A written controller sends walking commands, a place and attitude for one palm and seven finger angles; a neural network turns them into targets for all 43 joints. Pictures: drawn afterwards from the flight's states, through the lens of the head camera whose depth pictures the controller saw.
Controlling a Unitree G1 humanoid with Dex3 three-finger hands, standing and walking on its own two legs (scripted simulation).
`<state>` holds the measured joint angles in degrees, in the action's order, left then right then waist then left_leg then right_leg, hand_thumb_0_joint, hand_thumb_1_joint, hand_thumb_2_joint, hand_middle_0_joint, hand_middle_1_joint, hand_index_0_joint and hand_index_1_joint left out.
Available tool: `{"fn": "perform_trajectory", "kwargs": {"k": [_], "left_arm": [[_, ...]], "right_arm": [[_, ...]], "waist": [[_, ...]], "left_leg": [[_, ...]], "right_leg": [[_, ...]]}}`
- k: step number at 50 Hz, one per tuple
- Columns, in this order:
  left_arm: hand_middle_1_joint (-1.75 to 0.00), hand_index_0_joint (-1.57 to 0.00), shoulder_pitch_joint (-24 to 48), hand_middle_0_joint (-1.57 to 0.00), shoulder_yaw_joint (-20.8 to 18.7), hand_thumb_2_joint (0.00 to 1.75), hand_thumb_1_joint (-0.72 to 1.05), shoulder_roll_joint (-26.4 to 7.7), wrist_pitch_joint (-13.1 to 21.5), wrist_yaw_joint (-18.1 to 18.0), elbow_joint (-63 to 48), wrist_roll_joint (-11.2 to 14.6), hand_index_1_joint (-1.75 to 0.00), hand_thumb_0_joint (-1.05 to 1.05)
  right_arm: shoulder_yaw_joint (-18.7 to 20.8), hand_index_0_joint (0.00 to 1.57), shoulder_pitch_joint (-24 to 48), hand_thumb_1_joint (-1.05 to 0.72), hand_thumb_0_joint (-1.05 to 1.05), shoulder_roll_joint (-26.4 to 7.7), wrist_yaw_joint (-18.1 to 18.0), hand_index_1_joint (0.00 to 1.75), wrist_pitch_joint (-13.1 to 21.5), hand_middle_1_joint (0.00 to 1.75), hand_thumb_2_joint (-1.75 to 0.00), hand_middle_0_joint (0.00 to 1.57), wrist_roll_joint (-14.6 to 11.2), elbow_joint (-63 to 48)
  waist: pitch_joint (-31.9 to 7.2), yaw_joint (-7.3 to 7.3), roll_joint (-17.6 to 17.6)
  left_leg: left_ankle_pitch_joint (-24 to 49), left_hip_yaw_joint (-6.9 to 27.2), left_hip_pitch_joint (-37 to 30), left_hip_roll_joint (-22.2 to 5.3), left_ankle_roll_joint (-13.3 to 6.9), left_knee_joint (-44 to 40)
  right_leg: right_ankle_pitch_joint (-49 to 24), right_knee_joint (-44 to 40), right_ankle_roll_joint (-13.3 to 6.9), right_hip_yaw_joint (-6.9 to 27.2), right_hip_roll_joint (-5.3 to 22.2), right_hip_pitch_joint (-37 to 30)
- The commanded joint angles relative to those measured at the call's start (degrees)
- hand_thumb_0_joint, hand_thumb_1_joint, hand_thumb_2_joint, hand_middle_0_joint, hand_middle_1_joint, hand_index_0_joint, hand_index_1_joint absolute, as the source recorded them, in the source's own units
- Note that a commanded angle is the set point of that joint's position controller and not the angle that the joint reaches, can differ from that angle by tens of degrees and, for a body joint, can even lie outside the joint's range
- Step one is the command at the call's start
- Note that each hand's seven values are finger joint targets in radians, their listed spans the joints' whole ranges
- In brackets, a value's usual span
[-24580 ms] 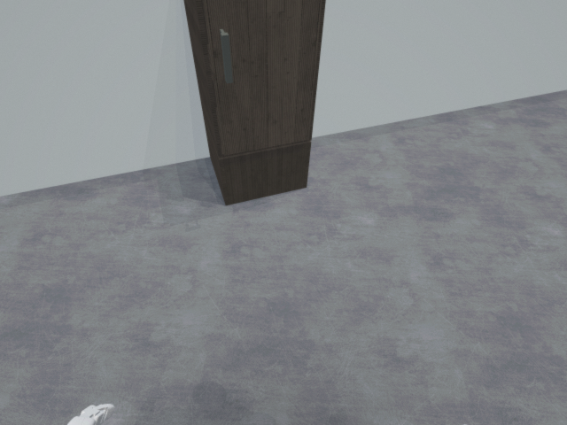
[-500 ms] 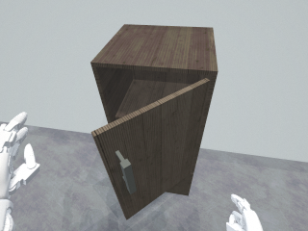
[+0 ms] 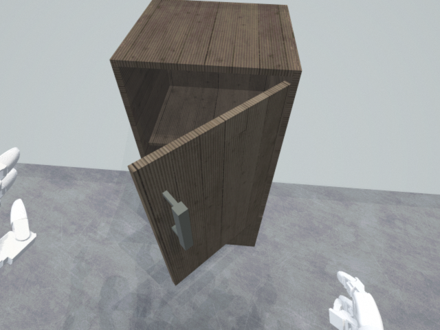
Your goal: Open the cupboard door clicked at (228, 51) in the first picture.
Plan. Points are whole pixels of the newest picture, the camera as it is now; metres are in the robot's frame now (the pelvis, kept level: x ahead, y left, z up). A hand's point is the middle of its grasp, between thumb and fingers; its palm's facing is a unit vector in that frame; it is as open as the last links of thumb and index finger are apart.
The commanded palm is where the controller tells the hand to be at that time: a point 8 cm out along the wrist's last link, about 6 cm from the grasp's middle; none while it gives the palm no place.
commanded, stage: step back with the hand held close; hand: left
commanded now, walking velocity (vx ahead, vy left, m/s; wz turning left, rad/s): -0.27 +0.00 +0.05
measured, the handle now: (177, 221) +0.33 +0.11 -0.02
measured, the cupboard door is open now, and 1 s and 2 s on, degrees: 46 46 46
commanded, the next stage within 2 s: stop stepping back and stand still in 0.76 s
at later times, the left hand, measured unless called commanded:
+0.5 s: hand out of the picture +0.06 +0.30 +0.16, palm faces +0.48 -0.76 -0.44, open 7.4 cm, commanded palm +0.01 +0.34 +0.17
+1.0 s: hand out of the picture -0.05 +0.36 +0.16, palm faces +0.50 -0.80 -0.32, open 7.4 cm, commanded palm -0.11 +0.39 +0.17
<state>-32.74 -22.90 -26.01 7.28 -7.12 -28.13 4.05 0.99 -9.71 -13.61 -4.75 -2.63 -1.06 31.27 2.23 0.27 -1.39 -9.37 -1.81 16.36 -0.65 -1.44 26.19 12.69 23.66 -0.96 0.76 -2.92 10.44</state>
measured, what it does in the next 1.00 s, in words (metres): walks backwards: right foot, then left foot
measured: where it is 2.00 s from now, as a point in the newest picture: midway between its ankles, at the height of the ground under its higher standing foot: outside the picture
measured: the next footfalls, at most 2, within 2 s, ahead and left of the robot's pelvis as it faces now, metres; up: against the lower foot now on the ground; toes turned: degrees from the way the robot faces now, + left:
right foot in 0.80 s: -0.18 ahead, -0.09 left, +0.00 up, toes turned +4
left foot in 0.96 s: -0.10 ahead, +0.15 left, +0.00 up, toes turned +3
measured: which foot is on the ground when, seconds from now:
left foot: down 0.00-0.80, up 0.82-0.94, down 0.96-1.00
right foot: down 0.00-0.60, up 0.62-0.78, down 0.80-0.96, up 0.98-1.00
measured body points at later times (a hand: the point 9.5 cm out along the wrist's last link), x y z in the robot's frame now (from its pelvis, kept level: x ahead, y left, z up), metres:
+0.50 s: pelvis -0.10 +0.03 -0.02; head -0.09 +0.05 +0.43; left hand +0.03 +0.34 +0.18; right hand +0.10 -0.19 -0.09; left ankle +0.05 +0.11 -0.74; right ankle -0.09 -0.10 -0.74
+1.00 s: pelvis -0.24 +0.08 -0.02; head -0.24 +0.14 +0.42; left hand -0.08 +0.40 +0.17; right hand -0.07 -0.15 -0.08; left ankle -0.14 +0.15 -0.74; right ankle -0.22 -0.09 -0.73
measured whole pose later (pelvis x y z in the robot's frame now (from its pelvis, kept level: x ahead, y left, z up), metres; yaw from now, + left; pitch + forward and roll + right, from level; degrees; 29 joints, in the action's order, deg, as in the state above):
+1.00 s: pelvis -0.24 +0.08 -0.02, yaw +3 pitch -2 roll -4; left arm -24.4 -23.9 -24.2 12.2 -8.6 -30.8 1.9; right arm -0.3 -12.5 -10.9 -4.1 5.2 0.9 36.6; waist 1.1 -1.6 3.5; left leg -11.7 -0.6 25.3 0.5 -2.4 37.9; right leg 26.3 43.2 0.6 2.1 -1.2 18.9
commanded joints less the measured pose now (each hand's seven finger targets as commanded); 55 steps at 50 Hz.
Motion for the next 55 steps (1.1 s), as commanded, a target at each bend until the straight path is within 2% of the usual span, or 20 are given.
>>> {"fn": "perform_trajectory", "kwargs": {"k": [1,9,13,21,26,31,36,38,40,41,42,44,45,47,48,49,50,51,53,55], "left_arm": [[-0.3,-0.2,-0.2,-0.2,-8.6,0.9,0.9,-9.2,3.9,-2.2,-10.6,0.1,-0.3,0.0],[-0.3,-0.2,2.1,-0.2,-9.5,0.9,0.9,-7.9,6.3,-2.4,-12.4,-2.5,-0.3,0.0],[-0.3,-0.2,3.6,-0.2,-10.5,0.9,0.9,-8.1,7.0,-2.1,-12.7,-3.1,-0.3,0.0],[-0.3,-0.2,3.0,-0.2,-8.4,0.9,0.9,-8.8,8.6,-2.8,-16.3,-0.2,-0.3,0.0],[-0.3,-0.2,8.8,-0.2,-7.9,0.9,0.9,-10.3,8.5,-3.3,-14.2,-1.1,-0.3,0.0],[-0.3,-0.2,8.8,-0.2,-11.5,0.9,0.9,-10.6,8.4,-2.5,-11.0,-1.9,-0.3,0.0],[-0.3,-0.2,0.7,-0.2,-9.5,0.9,0.9,-9.1,7.5,-2.1,-14.1,0.7,-0.3,0.0],[-0.3,-0.2,1.7,-0.2,-8.6,0.9,0.9,-9.6,7.8,-1.9,-16.5,0.7,-0.3,0.0],[-0.3,-0.2,5.3,-0.2,-8.2,0.9,0.9,-12.1,8.5,-2.5,-18.9,-0.5,-0.3,0.0],[-0.3,-0.2,7.7,-0.2,-11.4,0.9,0.9,-14.0,9.2,-3.5,-19.1,-0.9,-0.3,0.0],[-0.3,-0.2,7.0,-0.2,-7.7,0.9,0.9,-9.4,7.9,-2.4,-15.0,-0.8,-0.3,0.0],[-0.3,-0.2,11.9,-0.2,-7.5,0.9,0.9,-9.5,6.9,-1.6,-14.7,-1.9,-0.3,0.0],[-0.3,-0.2,13.0,-0.2,-6.8,0.9,0.9,-9.3,6.5,-1.8,-13.8,-1.4,-0.3,0.0],[-0.3,-0.2,16.2,-0.2,-7.0,0.9,0.9,-8.9,7.8,-1.9,-12.4,-1.4,-0.3,0.0],[-0.3,-0.2,18.0,-0.2,-5.7,0.9,0.9,-7.8,8.5,-2.6,-14.3,-2.0,-0.3,0.0],[-0.3,-0.2,21.6,-0.2,-6.1,0.9,0.9,-8.9,8.9,-3.4,-16.3,-3.3,-0.3,0.0],[-0.3,-0.2,22.2,-0.2,-7.2,0.9,0.9,-9.7,9.2,-3.4,-16.0,-3.2,-0.3,0.0],[-0.3,-0.2,17.9,-0.2,-9.7,0.9,0.9,-12.1,9.3,-3.1,-18.5,-1.7,-0.3,0.0],[-0.3,-0.2,7.8,-0.2,-6.9,0.9,0.9,-7.5,7.0,-2.5,-23.0,-2.0,-0.3,0.0],[-0.3,-0.2,1.0,-0.2,-6.5,0.9,0.9,-7.0,5.6,-2.6,-26.8,-1.6,-0.3,0.0]], "right_arm": [[2.2,0.2,5.8,-0.9,0.0,-6.8,-0.5,0.3,3.2,0.3,-0.9,0.2,0.1,-9.2],[2.1,0.2,5.4,-0.9,0.0,-8.2,-0.5,0.3,6.2,0.3,-0.9,0.2,0.7,-10.1],[2.6,0.2,4.7,-0.9,0.0,-7.5,-0.3,0.3,7.6,0.3,-0.9,0.2,1.2,-9.5],[2.9,0.2,2.5,-0.9,0.0,-6.2,0.6,0.3,9.2,0.3,-0.9,0.2,0.6,-5.1],[2.2,0.2,5.7,-0.9,0.0,-6.9,-0.6,0.3,8.9,0.3,-0.9,0.2,1.2,-4.8],[2.7,0.2,6.6,-0.9,0.0,-6.4,-0.4,0.3,8.9,0.3,-0.9,0.2,2.6,-5.8],[3.3,0.2,5.7,-0.9,0.0,-4.5,2.6,0.3,9.7,0.3,-0.9,0.2,1.3,-6.0],[3.1,0.2,4.5,-0.9,0.0,-4.2,3.0,0.3,9.5,0.3,-0.9,0.2,0.9,-4.9],[3.1,0.2,5.7,-0.9,0.0,-4.9,3.0,0.3,8.6,0.3,-0.9,0.2,1.0,-3.8],[2.7,0.2,5.6,-0.9,0.0,-5.1,3.1,0.3,8.7,0.3,-0.9,0.2,2.9,-2.1],[2.7,0.2,3.7,-0.9,0.0,-4.4,3.1,0.3,8.0,0.3,-0.9,0.2,2.6,-1.6],[1.6,0.2,5.8,-0.9,0.0,-3.7,1.4,0.3,8.1,0.3,-0.9,0.2,1.5,-4.7],[1.1,0.2,6.0,-0.9,0.0,-4.4,0.2,0.3,8.1,0.3,-0.9,0.2,1.2,-4.4],[0.8,0.2,4.1,-0.9,0.0,-6.3,-1.0,0.3,10.0,0.3,-0.9,0.2,1.5,-2.6],[1.1,0.2,1.2,-0.9,0.0,-6.7,-0.4,0.3,11.9,0.3,-0.9,0.2,1.7,-2.8],[1.0,0.2,-0.3,-0.9,0.0,-4.9,-0.1,0.3,13.5,0.3,-0.9,0.2,2.2,-2.6],[1.7,0.2,1.9,-0.9,0.0,-5.6,0.6,0.3,14.1,0.3,-0.9,0.2,1.6,-2.7],[1.8,0.2,2.3,-0.9,0.0,-5.0,1.2,0.3,15.0,0.3,-0.9,0.2,1.6,-2.4],[2.6,0.2,3.6,-0.9,0.0,-5.1,2.9,0.3,14.2,0.3,-0.9,0.2,1.3,-4.5],[2.4,0.2,4.8,-0.9,0.0,-4.4,3.9,0.3,13.5,0.3,-0.9,0.2,1.2,-5.1]], "waist": [[-9.4,-0.65,-3.0],[-4.8,-1.04,-10.4],[-5.2,-1.19,-8.6],[-15.2,0.87,6.0],[-1.4,1.33,-3.9],[-5.8,-1.26,-16.0],[-16.7,-2.48,-11.0],[-15.5,-1.64,-3.9],[-6.1,-1.23,12.0],[-4.2,-0.91,8.3],[-6.0,-0.36,11.8],[-0.1,0.91,14.3],[2.1,1.1,9.0],[1.5,0.99,-17.9],[-1.8,0.63,-28.9],[-3.1,1.2,-23.8],[-5.1,0.62,-14.6],[-10.5,0.37,-10.5],[-11.6,-0.6,-8.3],[-12.4,-1.15,-13.4]], "left_leg": [[8.0,4.2,-4.0,-3.6,-0.7,-2.8],[-30.8,14.5,22.5,-10.2,-4.9,-17.6],[-34.1,16.2,27.6,-11.5,-6.2,-16.8],[0.9,3.6,-14.4,-2.1,0.7,8.4],[-11.2,7.2,-8.7,-3.8,1.3,3.0],[-37.5,23.4,22.5,-17.5,-3.4,-26.7],[-15.3,4.8,2.9,-10.8,1.6,-16.2],[-10.3,-1.9,-3.7,-5.6,4.8,-0.2],[-13.4,2.6,-1.6,1.8,6.4,36.7],[-17.9,5.0,3.4,2.6,6.5,46.8],[-15.4,7.9,4.6,0.3,5.2,48.9],[-13.7,5.1,2.1,-2.6,3.5,28.3],[-11.8,4.9,0.4,-2.5,2.9,14.5],[-9.6,8.1,-3.2,-5.3,2.6,-8.6],[-14.9,25.5,-2.1,-16.3,-0.4,-16.6],[-28.2,31.6,2.2,-19.4,-3.9,-20.0],[-40.4,28.2,5.6,-19.0,-4.3,-21.3],[-41.7,29.7,1.3,-17.6,0.8,-23.2],[-37.0,22.4,-0.5,-13.8,7.6,-24.1],[-31.5,13.1,-1.2,-10.6,9.0,-24.1]], "right_leg": [[-12.9,-2.5,1.5,2.3,4.6,-0.1],[0.4,11.8,2.1,0.2,-1.3,-13.3],[2.9,16.0,1.5,0.6,-2.3,-15.4],[-9.9,-3.2,-2.3,9.8,7.5,14.4],[12.8,-6.0,-1.5,8.6,4.5,25.0],[14.1,28.5,0.2,-0.7,-6.2,-6.8],[18.4,15.8,-2.1,-5.4,-3.9,-0.7],[17.0,-3.2,-4.5,-0.4,3.2,7.5],[21.1,-19.3,-13.4,28.7,25.8,29.2],[13.8,-19.0,-14.8,24.7,27.7,30.4],[13.0,-14.3,-11.3,14.2,23.1,27.9],[-0.9,-6.5,-6.2,8.1,14.7,22.4],[1.2,-1.9,-4.3,5.5,11.8,21.2],[14.0,13.9,-0.7,1.9,4.8,18.1],[22.8,27.0,1.1,-0.2,0.8,19.5],[20.8,35.8,1.0,4.5,-0.6,16.9],[16.7,38.2,1.0,4.3,-0.9,12.1],[16.9,39.6,1.3,3.0,-2.3,13.6],[13.2,40.5,1.2,0.1,-3.6,11.4],[11.5,38.5,1.2,-4.1,-4.0,9.6]]}}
